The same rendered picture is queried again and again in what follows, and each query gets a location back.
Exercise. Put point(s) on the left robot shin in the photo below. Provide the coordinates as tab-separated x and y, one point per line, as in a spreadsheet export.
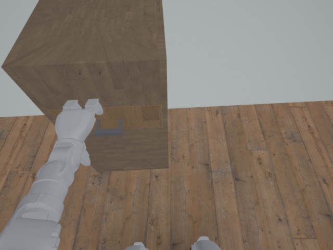
139	243

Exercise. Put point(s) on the left robot forearm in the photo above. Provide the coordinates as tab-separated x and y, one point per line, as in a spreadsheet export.
45	198

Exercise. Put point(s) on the robot shin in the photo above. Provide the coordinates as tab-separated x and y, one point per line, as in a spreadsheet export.
203	238
139	243

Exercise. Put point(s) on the drawer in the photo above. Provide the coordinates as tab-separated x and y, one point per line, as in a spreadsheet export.
133	117

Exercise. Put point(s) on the robot left upper arm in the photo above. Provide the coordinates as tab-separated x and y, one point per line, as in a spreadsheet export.
31	234

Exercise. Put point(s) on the handle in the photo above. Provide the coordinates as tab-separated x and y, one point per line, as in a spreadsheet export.
108	132

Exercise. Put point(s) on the right robot shin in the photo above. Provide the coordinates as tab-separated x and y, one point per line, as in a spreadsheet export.
203	238

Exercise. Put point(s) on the robot left hand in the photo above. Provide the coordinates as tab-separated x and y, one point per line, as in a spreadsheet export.
76	123

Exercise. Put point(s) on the cabinet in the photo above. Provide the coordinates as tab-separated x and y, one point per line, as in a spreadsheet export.
113	50

